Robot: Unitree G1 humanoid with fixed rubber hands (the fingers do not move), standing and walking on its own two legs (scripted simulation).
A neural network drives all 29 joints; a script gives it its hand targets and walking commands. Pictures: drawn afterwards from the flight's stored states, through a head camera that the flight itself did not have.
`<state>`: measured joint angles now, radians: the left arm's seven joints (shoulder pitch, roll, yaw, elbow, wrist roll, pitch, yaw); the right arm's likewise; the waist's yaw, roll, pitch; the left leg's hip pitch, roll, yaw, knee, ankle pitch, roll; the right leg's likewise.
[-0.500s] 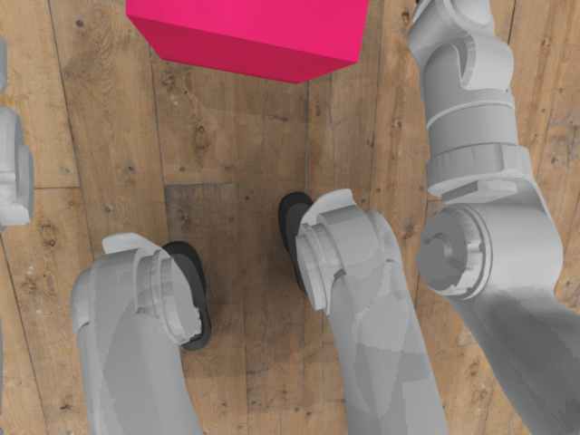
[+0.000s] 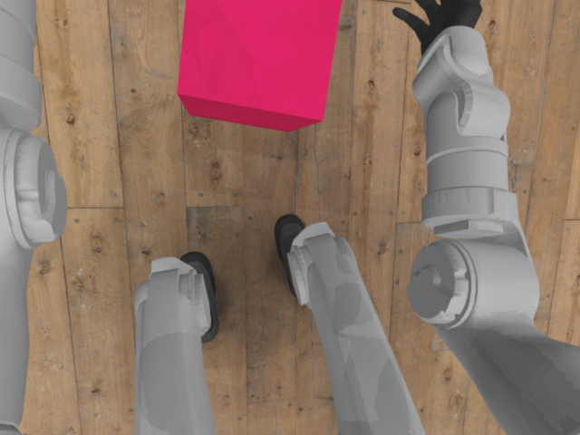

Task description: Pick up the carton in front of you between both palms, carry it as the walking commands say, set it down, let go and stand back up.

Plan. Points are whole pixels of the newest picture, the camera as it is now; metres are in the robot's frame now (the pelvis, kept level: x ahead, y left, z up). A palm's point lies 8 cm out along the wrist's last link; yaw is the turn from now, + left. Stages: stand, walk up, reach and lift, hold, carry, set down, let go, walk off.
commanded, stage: set down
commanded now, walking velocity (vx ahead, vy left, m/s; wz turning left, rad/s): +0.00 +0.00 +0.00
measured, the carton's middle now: (253, 58) +0.57 -0.08 -0.40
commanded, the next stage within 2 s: let go in 0.30 s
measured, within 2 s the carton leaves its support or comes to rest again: neither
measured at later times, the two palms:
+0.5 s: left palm out of the picture +0.60 +0.15 +0.03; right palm (559, 3) +0.48 -0.22 +0.02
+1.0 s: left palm out of the picture +0.41 +0.17 +0.12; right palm out of the picture +0.32 -0.26 +0.14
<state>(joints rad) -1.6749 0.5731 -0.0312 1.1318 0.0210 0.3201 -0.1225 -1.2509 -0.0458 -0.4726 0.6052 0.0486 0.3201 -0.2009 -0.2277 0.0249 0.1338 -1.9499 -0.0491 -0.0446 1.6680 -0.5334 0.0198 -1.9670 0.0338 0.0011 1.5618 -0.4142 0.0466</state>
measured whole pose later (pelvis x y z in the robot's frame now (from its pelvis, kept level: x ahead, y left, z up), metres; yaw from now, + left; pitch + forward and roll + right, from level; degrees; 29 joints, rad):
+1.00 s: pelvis +0.08 -0.03 +0.21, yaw +4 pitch +20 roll +1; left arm -0.32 0.17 0.19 0.62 0.09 0.08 0.07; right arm -0.07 -0.18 -0.05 0.41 0.01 0.09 0.10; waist -0.15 -0.03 0.00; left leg -0.74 -0.03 -0.06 0.72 -0.34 -0.02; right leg -0.79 0.02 0.02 0.72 -0.28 -0.01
